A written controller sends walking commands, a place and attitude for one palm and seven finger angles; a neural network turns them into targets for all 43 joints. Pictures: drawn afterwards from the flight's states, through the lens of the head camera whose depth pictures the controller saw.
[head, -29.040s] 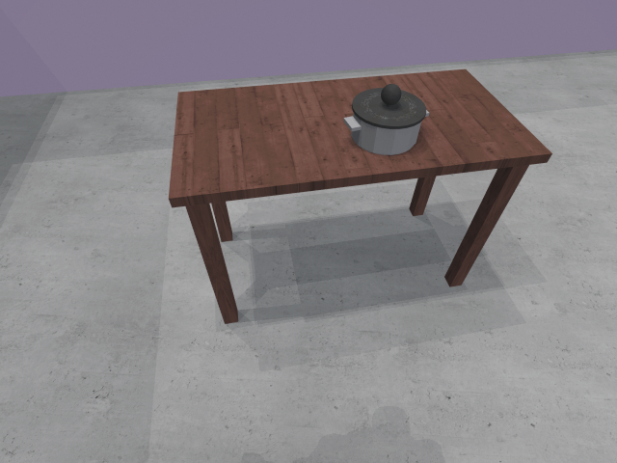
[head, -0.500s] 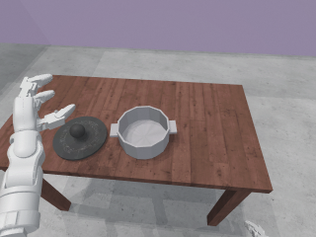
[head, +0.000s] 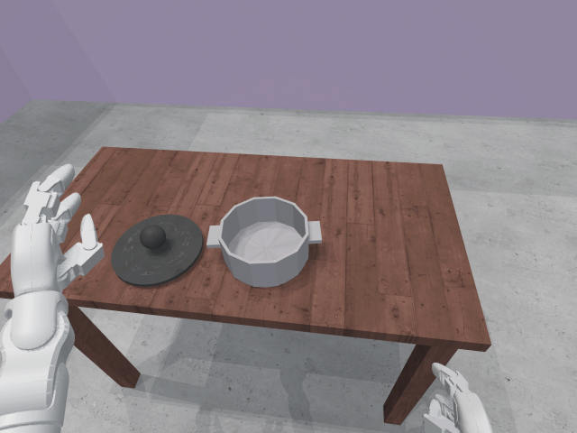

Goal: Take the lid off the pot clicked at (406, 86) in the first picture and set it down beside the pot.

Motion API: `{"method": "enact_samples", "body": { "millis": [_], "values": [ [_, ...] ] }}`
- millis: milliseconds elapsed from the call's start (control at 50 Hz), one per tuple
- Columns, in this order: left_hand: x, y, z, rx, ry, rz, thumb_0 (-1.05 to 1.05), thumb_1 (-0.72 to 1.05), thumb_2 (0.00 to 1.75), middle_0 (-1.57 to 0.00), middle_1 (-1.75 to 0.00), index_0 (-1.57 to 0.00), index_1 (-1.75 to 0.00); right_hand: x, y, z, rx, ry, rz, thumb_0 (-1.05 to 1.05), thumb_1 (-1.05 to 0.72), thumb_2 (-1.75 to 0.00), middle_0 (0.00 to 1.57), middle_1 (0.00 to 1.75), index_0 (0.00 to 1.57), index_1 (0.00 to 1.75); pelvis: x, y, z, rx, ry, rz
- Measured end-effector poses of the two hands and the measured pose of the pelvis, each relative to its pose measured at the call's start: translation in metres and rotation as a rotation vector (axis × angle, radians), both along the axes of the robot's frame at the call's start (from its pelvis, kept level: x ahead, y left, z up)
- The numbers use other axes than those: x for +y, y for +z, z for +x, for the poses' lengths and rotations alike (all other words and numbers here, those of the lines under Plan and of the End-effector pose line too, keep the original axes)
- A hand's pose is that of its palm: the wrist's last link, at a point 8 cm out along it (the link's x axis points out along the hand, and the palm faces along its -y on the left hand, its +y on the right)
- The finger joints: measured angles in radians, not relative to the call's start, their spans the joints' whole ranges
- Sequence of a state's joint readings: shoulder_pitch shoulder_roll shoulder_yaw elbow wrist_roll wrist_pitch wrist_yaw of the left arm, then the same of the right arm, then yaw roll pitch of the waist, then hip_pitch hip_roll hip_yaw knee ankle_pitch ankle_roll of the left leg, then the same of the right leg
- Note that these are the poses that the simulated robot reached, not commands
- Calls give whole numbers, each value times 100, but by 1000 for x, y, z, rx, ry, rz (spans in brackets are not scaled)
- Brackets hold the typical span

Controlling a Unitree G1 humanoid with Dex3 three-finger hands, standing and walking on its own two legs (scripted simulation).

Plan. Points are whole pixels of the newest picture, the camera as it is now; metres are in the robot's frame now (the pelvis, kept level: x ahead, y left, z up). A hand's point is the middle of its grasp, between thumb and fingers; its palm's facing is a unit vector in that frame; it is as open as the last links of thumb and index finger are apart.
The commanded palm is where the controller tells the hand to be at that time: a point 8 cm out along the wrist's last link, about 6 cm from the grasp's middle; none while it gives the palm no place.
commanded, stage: draw the hand back to the body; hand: left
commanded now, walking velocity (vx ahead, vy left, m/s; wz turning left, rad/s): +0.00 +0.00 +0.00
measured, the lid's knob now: (153, 236) +0.48 +0.34 -0.07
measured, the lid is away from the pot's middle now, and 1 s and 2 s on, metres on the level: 0.24 0.24 0.24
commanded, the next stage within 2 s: step back with the hand held close in 0.76 s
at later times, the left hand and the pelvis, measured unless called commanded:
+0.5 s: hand (69, 308) +0.20 +0.25 +0.15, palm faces +0.40 -0.84 -0.37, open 7.4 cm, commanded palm +0.14 +0.29 +0.17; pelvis -0.01 +0.01 +0.00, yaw +0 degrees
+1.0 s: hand (38, 311) +0.19 +0.27 +0.17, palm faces +0.41 -0.81 -0.42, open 7.4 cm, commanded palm +0.12 +0.30 +0.17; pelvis -0.01 +0.02 +0.00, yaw +0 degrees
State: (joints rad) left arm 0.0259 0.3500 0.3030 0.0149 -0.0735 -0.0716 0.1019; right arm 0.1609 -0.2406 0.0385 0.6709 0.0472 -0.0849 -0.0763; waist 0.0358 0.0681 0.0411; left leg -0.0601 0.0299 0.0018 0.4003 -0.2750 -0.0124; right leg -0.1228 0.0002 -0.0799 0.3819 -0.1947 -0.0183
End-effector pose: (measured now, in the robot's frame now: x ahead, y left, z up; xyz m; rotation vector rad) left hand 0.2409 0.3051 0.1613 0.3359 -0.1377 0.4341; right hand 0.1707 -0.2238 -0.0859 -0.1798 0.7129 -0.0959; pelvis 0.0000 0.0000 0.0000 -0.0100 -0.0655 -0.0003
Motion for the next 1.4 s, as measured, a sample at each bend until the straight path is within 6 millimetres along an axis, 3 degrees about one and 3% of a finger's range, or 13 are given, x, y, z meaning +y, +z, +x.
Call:
{"method": "enact_samples", "body": {
  "millis": [320, 640, 920, 1000, 1120, 1240, 1400],
  "values": [
    [-9, 4, -55, -8, -18, 51, 1, 89, 90, -21, -31, -21, -30, 7, 4, -5, -46, 16, -1, 1, -91, -90, 20, 30, 20, 30, 3, 0, -7, -21, -3, -2],
    [-14, 10, -102, 21, -41, 115, 1, 89, 90, -21, -31, -21, -30, 24, 12, 7, -100, 44, 4, 1, -91, -90, 20, 30, 20, 30, 13, -2, -5, -23, -2, -7],
    [-5, 16, -103, -2, -31, 137, 1, 89, 90, -21, -31, -21, -30, 39, 16, 17, -108, 68, 5, 1, -91, -90, 20, 30, 20, 30, 18, -3, -2, -15, -1, -9],
    [5, 22, -95, -41, -43, 182, 1, 89, 90, -21, -31, -21, -30, 34, 17, 10, -65, 49, -22, 1, -90, -90, 20, 30, 20, 30, 19, -3, -8, 16, -7, -11],
    [0, 7, -91, 22, -150, 186, 1, 89, 90, -21, -30, -21, -30, 20, 17, -11, -12, -23, -65, 1, -91, -90, 20, 30, 20, 30, 30, -4, -17, 51, -14, -2],
    [5, 4, -107, 56, -211, 237, 1, 89, 90, -21, -31, -21, -30, 18, 16, -33, 16, -77, -83, 1, -91, -90, 20, 30, 20, 30, 37, -9, -28, 61, -6, 4],
    [11, 11, -136, -22, -126, 256, 1, 89, 90, -21, -31, -21, -30, 32, 4, -49, -2, -35, -45, 1, -91, -90, 20, 30, 20, 30, 33, -17, -46, 44, 3, 9]
  ]
}}
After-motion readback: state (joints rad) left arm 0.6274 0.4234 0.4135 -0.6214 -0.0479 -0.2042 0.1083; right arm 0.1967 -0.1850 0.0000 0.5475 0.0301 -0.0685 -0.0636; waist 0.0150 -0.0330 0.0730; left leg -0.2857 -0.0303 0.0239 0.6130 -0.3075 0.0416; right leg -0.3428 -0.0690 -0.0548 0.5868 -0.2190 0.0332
